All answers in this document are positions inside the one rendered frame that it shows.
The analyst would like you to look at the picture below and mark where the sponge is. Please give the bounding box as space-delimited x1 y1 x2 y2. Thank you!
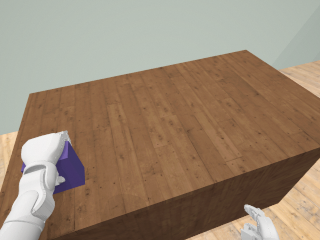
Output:
21 141 85 195

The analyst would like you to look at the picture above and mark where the table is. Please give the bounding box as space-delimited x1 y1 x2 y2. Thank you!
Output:
0 50 320 240

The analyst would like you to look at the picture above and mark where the right robot hand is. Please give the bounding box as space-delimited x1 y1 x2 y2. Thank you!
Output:
240 204 280 240

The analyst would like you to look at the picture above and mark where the left robot forearm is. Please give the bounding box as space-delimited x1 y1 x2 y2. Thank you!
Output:
0 161 57 240

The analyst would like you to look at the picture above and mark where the left robot hand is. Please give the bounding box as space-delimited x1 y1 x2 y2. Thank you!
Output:
21 130 72 186

